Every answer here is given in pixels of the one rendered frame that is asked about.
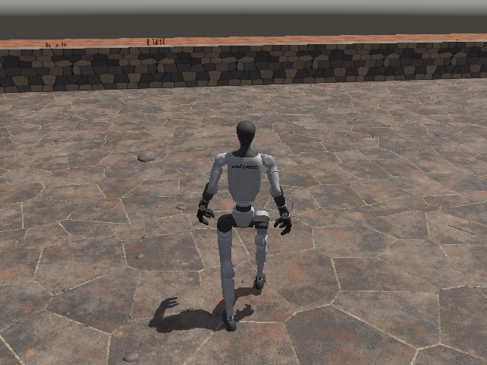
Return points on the left robot upper arm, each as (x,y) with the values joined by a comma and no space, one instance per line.
(220,160)

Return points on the right robot hand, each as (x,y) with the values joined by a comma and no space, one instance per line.
(286,222)

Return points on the left robot forearm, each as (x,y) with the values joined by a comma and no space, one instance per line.
(205,199)

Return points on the robot head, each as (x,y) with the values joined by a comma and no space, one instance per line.
(245,133)

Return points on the right robot foot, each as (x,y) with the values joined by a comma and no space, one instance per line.
(260,283)

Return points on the right robot forearm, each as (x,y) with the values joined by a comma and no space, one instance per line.
(281,205)

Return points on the right robot upper arm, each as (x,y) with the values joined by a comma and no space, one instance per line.
(273,176)

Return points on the left robot hand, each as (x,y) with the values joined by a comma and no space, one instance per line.
(207,213)

